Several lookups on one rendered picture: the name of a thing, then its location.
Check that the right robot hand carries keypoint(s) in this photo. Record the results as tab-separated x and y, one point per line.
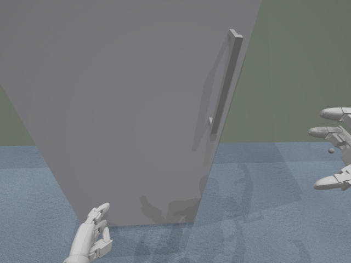
341	139

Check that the handle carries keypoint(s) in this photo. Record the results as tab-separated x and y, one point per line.
227	77

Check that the left robot hand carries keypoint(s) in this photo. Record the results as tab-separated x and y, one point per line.
85	243

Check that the fridge door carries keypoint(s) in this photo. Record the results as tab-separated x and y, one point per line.
116	95

